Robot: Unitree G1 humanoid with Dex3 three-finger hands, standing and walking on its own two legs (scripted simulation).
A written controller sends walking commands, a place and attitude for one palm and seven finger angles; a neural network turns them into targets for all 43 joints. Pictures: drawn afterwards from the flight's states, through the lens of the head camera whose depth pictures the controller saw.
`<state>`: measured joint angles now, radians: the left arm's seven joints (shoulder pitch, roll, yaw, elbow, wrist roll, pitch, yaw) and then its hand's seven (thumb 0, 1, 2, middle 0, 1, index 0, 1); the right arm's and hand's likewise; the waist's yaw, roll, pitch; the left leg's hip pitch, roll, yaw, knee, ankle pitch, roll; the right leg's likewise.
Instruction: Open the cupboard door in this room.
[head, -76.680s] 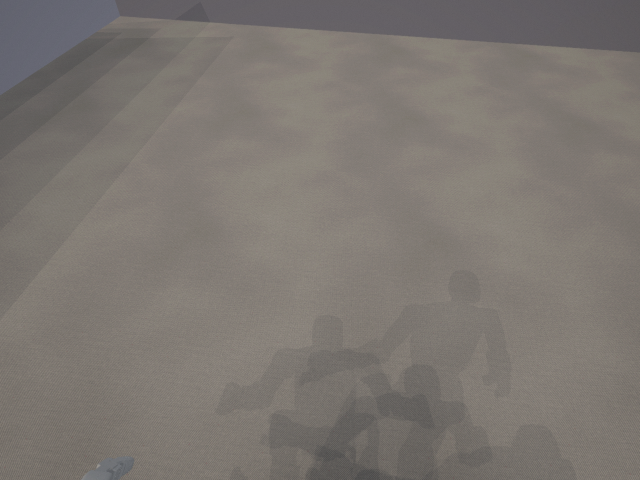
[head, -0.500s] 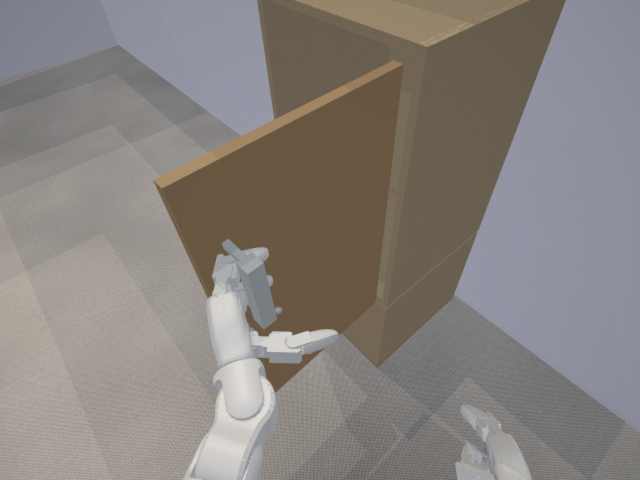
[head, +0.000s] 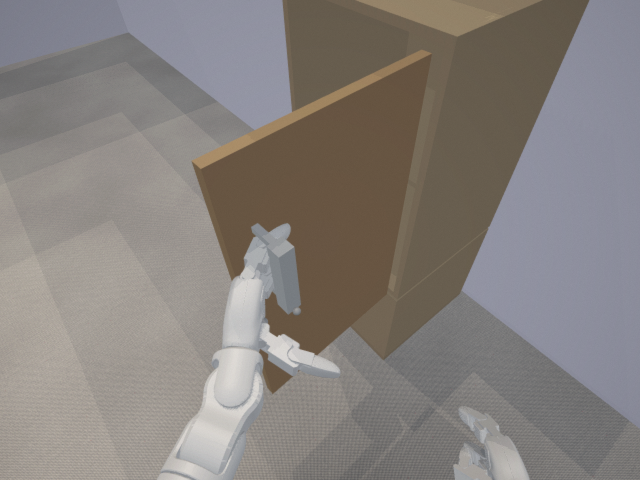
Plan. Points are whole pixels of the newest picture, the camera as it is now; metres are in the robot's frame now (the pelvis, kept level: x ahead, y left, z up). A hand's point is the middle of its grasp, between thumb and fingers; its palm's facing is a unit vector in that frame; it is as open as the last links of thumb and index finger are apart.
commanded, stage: slide the hand sideways off the handle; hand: left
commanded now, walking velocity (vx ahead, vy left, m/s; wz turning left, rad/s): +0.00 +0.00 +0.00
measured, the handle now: (275, 268) +0.36 +0.09 +0.08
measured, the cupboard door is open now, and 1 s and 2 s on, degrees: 93 94 94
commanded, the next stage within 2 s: draw the hand back to the body in 1.06 s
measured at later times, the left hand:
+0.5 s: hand (273, 339) +0.26 +0.08 +0.08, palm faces -0.07 -1.00 -0.02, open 16.3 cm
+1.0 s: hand (226, 383) +0.21 +0.12 +0.08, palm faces -0.04 -1.00 -0.04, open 16.3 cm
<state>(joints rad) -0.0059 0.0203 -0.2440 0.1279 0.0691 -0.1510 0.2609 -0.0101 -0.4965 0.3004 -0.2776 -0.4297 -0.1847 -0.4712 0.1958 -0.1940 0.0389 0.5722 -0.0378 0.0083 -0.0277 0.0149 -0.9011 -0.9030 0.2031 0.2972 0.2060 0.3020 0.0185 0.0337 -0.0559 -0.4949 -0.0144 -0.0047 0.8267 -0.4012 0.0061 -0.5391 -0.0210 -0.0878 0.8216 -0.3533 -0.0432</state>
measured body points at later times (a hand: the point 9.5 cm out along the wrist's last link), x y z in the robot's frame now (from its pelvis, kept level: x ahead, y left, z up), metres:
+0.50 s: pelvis +0.02 +0.00 +0.00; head +0.04 -0.01 +0.45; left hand +0.26 +0.13 +0.08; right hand +0.20 -0.21 -0.08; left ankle +0.02 +0.12 -0.70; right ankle +0.04 -0.09 -0.70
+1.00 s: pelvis +0.03 -0.01 -0.01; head +0.06 -0.02 +0.44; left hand +0.20 +0.17 +0.08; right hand +0.22 -0.23 -0.08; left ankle +0.02 +0.12 -0.70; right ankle +0.04 -0.09 -0.70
